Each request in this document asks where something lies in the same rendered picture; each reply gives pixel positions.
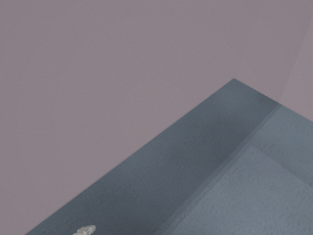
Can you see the left robot hand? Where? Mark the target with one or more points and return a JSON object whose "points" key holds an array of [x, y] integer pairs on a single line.
{"points": [[88, 230]]}

